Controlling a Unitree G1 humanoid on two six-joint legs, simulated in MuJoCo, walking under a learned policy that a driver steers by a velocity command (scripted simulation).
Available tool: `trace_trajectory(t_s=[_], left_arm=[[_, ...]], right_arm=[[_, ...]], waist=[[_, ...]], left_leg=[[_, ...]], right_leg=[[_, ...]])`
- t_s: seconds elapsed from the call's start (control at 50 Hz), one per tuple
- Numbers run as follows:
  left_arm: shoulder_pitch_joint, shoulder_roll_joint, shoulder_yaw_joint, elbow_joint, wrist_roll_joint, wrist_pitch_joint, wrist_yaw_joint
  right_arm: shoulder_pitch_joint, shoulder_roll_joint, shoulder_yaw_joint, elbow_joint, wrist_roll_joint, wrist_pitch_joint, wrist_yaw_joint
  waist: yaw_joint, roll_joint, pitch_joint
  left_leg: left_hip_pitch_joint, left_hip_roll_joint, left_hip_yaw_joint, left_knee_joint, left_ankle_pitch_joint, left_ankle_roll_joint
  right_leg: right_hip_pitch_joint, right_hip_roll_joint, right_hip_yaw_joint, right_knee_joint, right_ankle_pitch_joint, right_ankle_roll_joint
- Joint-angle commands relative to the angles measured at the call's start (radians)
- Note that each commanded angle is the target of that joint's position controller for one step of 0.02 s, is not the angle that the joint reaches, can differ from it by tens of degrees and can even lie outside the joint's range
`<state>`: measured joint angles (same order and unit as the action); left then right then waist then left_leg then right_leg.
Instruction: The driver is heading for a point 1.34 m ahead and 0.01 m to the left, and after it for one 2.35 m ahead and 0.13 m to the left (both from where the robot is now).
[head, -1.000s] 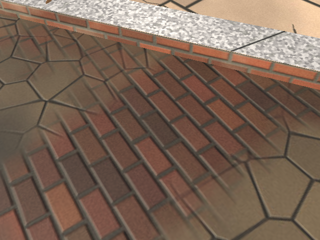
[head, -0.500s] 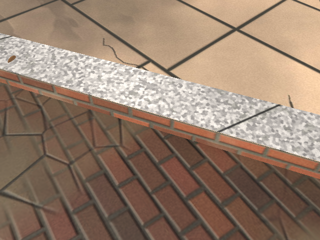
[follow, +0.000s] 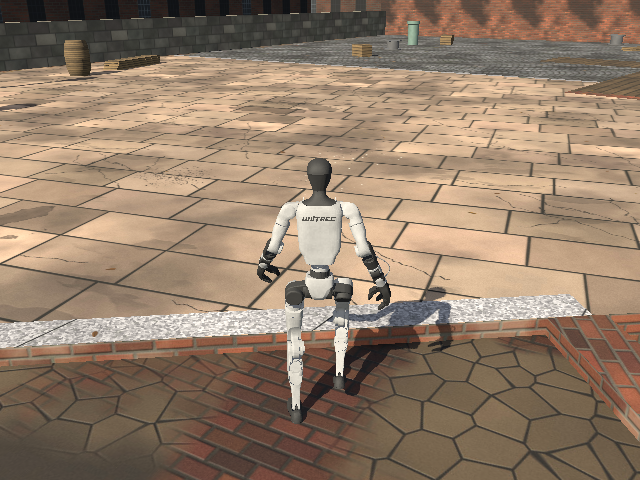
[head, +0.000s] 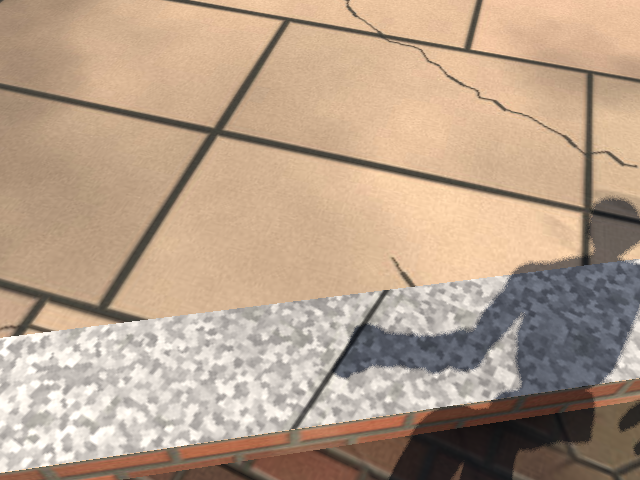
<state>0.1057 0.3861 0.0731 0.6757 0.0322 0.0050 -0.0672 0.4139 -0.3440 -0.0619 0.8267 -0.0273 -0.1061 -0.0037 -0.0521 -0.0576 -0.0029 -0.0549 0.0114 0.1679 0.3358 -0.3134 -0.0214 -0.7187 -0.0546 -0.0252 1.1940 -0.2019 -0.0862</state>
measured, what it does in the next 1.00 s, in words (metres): climbs: right foot, then left foot 0.12 m higher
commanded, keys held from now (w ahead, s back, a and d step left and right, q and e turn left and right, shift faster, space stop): w+e+shift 0.24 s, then w+shift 0.04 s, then w+q+shift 0.72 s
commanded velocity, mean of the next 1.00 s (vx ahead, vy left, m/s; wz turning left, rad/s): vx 1.00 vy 0.00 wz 0.04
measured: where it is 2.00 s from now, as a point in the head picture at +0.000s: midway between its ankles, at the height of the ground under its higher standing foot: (264, 74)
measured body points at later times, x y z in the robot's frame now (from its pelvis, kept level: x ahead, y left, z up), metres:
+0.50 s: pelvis +0.45 -0.06 +0.00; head +0.48 -0.06 +0.45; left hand +0.49 +0.22 -0.13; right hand +0.60 -0.32 -0.07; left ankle +0.61 +0.03 -0.49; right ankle +0.32 -0.05 -0.74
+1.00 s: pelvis +0.96 -0.11 +0.11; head +1.00 -0.10 +0.56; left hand +1.25 +0.07 +0.08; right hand +0.94 -0.41 +0.00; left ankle +0.74 -0.06 -0.61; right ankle +1.16 -0.25 -0.59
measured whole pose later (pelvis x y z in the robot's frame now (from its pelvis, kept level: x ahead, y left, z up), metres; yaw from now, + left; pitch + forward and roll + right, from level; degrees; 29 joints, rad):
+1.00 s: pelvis +0.96 -0.11 +0.11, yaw +6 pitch +5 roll +0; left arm -0.07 0.20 -0.07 0.47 0.02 -0.08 -0.01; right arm 0.48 -0.32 -0.07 0.85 0.01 -0.08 0.00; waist -0.12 -0.01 -0.01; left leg 0.09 -0.15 -0.26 0.33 -0.40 0.17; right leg -0.70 -0.03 0.06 0.59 -0.02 0.00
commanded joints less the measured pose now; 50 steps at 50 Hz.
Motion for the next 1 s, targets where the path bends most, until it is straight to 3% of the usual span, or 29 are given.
trace_trajectory(t_s=[0.02, 0.06, 0.12, 0.16, 0.18, 0.2, 0.22, 0.24, 0.28, 0.32, 0.4, 0.46, 0.5, 0.54, 0.56, 0.58, 0.62, 0.64, 0.66, 0.68, 0.7, 0.74, 0.78, 0.82, 0.86, 0.9, 0.94, 0.98, 1.0], left_arm=[[-0.079, -0.046, -0.040, -0.113, 0.000, -0.007, -0.024], [-0.153, -0.046, -0.051, -0.132, -0.001, -0.009, -0.036], [-0.095, -0.013, -0.047, -0.109, 0.002, -0.015, -0.028], [0.197, 0.055, -0.014, -0.024, 0.000, -0.020, -0.001], [0.429, 0.097, 0.017, 0.054, 0.004, -0.027, 0.018], [0.388, 0.157, 0.051, 0.071, -0.029, -0.014, 0.044], [0.270, 0.299, 0.073, 0.006, 0.011, 0.006, 0.047], [0.300, 0.265, 0.078, -0.030, 0.003, 0.013, 0.058], [0.261, 0.142, 0.045, 0.016, -0.003, -0.008, 0.077], [0.208, 0.049, 0.007, 0.020, -0.007, -0.048, 0.088], [0.349, 0.040, -0.005, 0.119, 0.003, -0.112, 0.060], [0.441, -0.015, -0.032, 0.207, 0.007, -0.112, 0.061], [0.455, -0.020, -0.051, 0.235, -0.009, -0.107, 0.083], [0.368, -0.019, -0.062, 0.206, -0.017, -0.108, 0.081], [0.308, 0.026, -0.053, 0.165, -0.041, -0.112, 0.085], [0.316, 0.097, -0.035, 0.149, -0.060, -0.131, 0.094], [0.240, 0.155, 0.000, 0.135, -0.040, -0.120, 0.108], [0.152, 0.169, 0.019, 0.096, -0.037, -0.102, 0.106], [0.085, 0.007, -0.017, 0.054, -0.006, -0.116, 0.087], [0.214, -0.097, -0.046, -0.078, 0.029, -0.141, 0.054], [0.190, -0.069, -0.054, -0.111, 0.045, -0.162, 0.042], [0.066, -0.126, -0.076, -0.144, 0.035, -0.160, 0.044], [0.017, -0.199, -0.111, -0.196, 0.039, -0.099, 0.067], [0.015, -0.108, -0.103, -0.216, 0.027, -0.070, 0.069], [-0.115, -0.070, -0.101, -0.270, 0.015, -0.074, 0.058], [-0.148, -0.129, -0.121, -0.275, -0.001, -0.082, 0.041], [-0.141, -0.119, -0.116, -0.247, -0.016, -0.082, 0.043], [-0.073, -0.044, -0.083, -0.212, -0.014, -0.090, 0.065], [0.036, 0.009, -0.057, -0.185, -0.024, -0.098, 0.080]], right_arm=[[-0.115, -0.018, 0.011, -0.056, 0.006, -0.033, 0.007], [-0.106, -0.054, 0.004, -0.044, 0.006, -0.037, 0.006], [-0.040, -0.152, -0.015, -0.038, 0.004, -0.025, -0.010], [-0.102, -0.185, -0.026, -0.060, -0.007, 0.013, -0.022], [-0.134, -0.172, -0.023, -0.080, -0.013, 0.027, -0.020], [-0.160, -0.101, -0.012, -0.096, -0.019, 0.029, 0.003], [-0.022, -0.051, 0.009, -0.204, -0.009, 0.017, 0.004], [-0.115, -0.097, 0.014, -0.229, -0.019, -0.008, 0.001], [-0.163, -0.066, 0.031, -0.226, -0.025, -0.013, -0.004], [-0.102, -0.029, 0.047, -0.191, -0.043, 0.028, -0.001], [-0.276, 0.100, 0.070, -0.262, -0.004, 0.089, -0.010], [-0.513, 0.182, 0.110, -0.381, 0.003, 0.087, -0.025], [-0.555, 0.156, 0.117, -0.409, 0.004, 0.096, -0.005], [-0.400, 0.115, 0.106, -0.352, 0.014, 0.100, 0.019], [-0.286, 0.091, 0.094, -0.299, 0.019, 0.108, 0.027], [-0.248, 0.089, 0.089, -0.291, 0.036, 0.110, 0.021], [-0.013, -0.009, 0.043, -0.199, 0.021, 0.124, 0.015], [0.124, -0.095, 0.001, -0.157, 0.021, 0.110, 0.025], [0.129, -0.143, -0.019, -0.099, 0.027, 0.083, 0.036], [-0.035, -0.202, -0.040, -0.120, 0.031, 0.098, 0.016], [-0.040, -0.144, -0.039, -0.136, 0.036, 0.095, 0.004], [0.020, 0.002, -0.004, -0.043, 0.007, 0.071, 0.000], [0.028, 0.011, 0.003, 0.007, 0.001, 0.036, 0.002], [-0.098, -0.019, 0.006, -0.051, 0.010, 0.015, 0.015], [-0.051, -0.048, -0.006, -0.050, 0.023, 0.005, 0.002], [-0.016, -0.082, -0.024, -0.039, 0.042, 0.006, -0.002], [0.015, -0.137, -0.046, -0.038, 0.042, 0.012, 0.003], [0.034, -0.158, -0.061, -0.035, 0.038, 0.009, 0.000], [0.000, -0.185, -0.069, -0.046, 0.025, 0.007, 0.004]], waist=[[0.079, 0.129, 0.081], [0.071, 0.094, 0.124], [0.118, 0.143, 0.059], [0.270, 0.183, -0.093], [0.359, 0.131, -0.190], [0.291, -0.097, -0.104], [0.119, -0.228, -0.247], [0.189, -0.033, -0.337], [0.098, 0.122, -0.071], [0.016, 0.161, -0.005], [0.052, 0.017, 0.065], [0.058, 0.096, 0.148], [0.059, 0.091, 0.137], [-0.005, 0.084, 0.048], [-0.053, 0.069, -0.122], [-0.074, -0.022, -0.152], [-0.199, -0.144, -0.229], [-0.294, -0.111, -0.233], [-0.228, 0.134, -0.128], [-0.002, 0.409, -0.264], [-0.009, 0.188, -0.242], [0.034, -0.070, 0.047], [0.101, -0.068, 0.107], [0.163, -0.071, 0.166], [0.086, -0.004, 0.165], [0.042, 0.059, 0.075], [0.006, 0.106, -0.005], [0.031, 0.148, -0.101], [0.102, 0.162, -0.178]], left_leg=[[-0.063, 0.197, -0.024, -0.207, 0.476, 0.070], [-0.098, 0.167, 0.069, -0.239, 0.605, 0.051], [0.047, 0.204, 0.100, -0.030, 1.293, 0.019], [0.038, 0.245, 0.075, 0.335, 1.405, 0.043], [-0.135, 0.229, 0.061, 0.677, 1.229, 0.049], [-0.430, 0.020, 0.064, 1.067, 0.137, 0.015], [-0.770, -0.056, -0.082, 1.404, -0.198, -0.026], [-0.831, -0.014, -0.246, 1.400, -0.107, -0.012], [-0.818, 0.076, -0.229, 1.242, -0.039, 0.002], [-0.676, 0.128, -0.211, 1.174, -0.020, -0.005], [-1.055, 0.094, -0.134, 1.647, -0.197, 0.037], [-1.281, 0.072, -0.168, 1.615, -0.217, 0.135], [-1.150, 0.059, -0.074, 1.391, -0.176, 0.148], [-0.818, 0.012, 0.027, 1.171, -0.079, 0.174], [-0.475, -0.055, 0.072, 1.087, 0.070, 0.178], [-0.324, -0.073, 0.084, 0.991, 0.090, 0.170], [-0.209, -0.138, 0.045, 0.841, -0.090, 0.190], [-0.155, -0.165, -0.067, 0.590, -0.130, 0.275], [-0.042, -0.097, -0.382, 0.389, -0.079, 0.331], [0.138, 0.136, -1.099, 0.082, 0.028, 0.468], [0.151, 0.172, -1.248, -0.048, -0.201, 0.469], [-0.135, 0.126, -1.021, -0.008, -0.147, 0.403], [-0.321, 0.027, -0.710, 0.031, 0.007, 0.336], [-0.561, -0.061, -0.532, -0.093, 0.000, 0.305], [-0.583, -0.096, -0.500, -0.208, 0.232, 0.314], [-0.465, -0.100, -0.451, -0.212, 0.443, 0.275], [-0.240, -0.062, -0.477, -0.148, 0.719, 0.245], [-0.048, -0.041, -0.511, 0.062, 0.992, 0.192], [-0.015, -0.031, -0.522, 0.239, 1.016, 0.168]], right_leg=[[-0.024, -0.037, 0.006, -0.149, 0.160, -0.001], [0.101, 0.001, -0.090, -0.349, 0.239, -0.028], [0.250, 0.108, -0.172, -0.439, 0.158, -0.084], [0.537, 0.149, -0.141, -0.435, 0.079, -0.135], [0.852, 0.163, -0.074, -0.505, 0.105, -0.171], [0.966, 0.099, 0.081, -0.595, 0.097, -0.190], [1.195, -0.162, 0.626, -0.683, 0.194, -0.396], [1.182, -0.193, 0.790, -0.856, -0.057, -0.416], [0.859, -0.161, 0.680, -0.952, -0.111, -0.319], [0.586, -0.108, 0.497, -0.971, 0.080, -0.265], [0.561, -0.130, 0.384, -0.972, 0.242, -0.251], [0.564, -0.098, 0.221, -1.011, 0.165, -0.096], [0.559, -0.086, 0.120, -1.155, 0.361, -0.059], [0.522, -0.034, -0.093, -1.130, 0.885, -0.004], [0.469, -0.030, -0.127, -1.069, 1.291, 0.005], [0.476, -0.090, -0.110, -0.973, 1.577, -0.012], [0.653, -0.163, -0.072, -0.578, 1.850, 0.009], [0.671, -0.095, -0.094, -0.106, 1.674, 0.027], [0.328, 0.092, -0.049, 0.384, 0.366, 0.033], [-0.049, 0.218, 0.090, 0.713, -0.052, 0.086], [-0.161, 0.158, 0.165, 0.747, -0.029, 0.043], [-0.253, 0.103, 0.149, 0.749, -0.123, 0.032], [-0.300, 0.062, 0.119, 0.761, -0.246, 0.016], [-0.083, -0.004, 0.069, 0.239, -0.228, 0.051], [0.096, -0.011, -0.015, -0.099, -0.039, 0.097], [0.303, 0.023, -0.014, -0.400, 0.216, 0.105], [0.363, 0.080, -0.029, -0.556, 0.282, 0.099], [0.464, 0.121, -0.009, -0.667, 0.233, 0.082], [0.583, 0.115, 0.010, -0.688, 0.176, 0.078]])
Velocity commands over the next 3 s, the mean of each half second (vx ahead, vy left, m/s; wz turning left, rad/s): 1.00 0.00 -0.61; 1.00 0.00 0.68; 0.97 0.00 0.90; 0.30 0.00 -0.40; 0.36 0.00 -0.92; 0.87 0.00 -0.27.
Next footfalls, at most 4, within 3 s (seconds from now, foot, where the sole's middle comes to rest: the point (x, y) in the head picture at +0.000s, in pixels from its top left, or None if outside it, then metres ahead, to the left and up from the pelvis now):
0.20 right None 0.36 -0.06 -0.77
0.66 left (338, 327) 0.78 -0.06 -0.65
1.04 right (391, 188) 1.20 -0.23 -0.66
1.46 left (273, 105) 1.56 0.08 -0.65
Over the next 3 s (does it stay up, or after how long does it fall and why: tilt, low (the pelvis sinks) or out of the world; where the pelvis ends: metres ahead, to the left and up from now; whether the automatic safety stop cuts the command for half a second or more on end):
stays up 2.18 0.02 0.11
